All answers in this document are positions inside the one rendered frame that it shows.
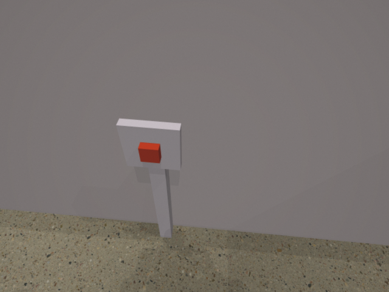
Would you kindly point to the panel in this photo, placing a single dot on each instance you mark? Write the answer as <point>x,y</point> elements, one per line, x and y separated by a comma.
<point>168,135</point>

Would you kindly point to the button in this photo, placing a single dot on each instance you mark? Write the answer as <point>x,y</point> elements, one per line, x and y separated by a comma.
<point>149,152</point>

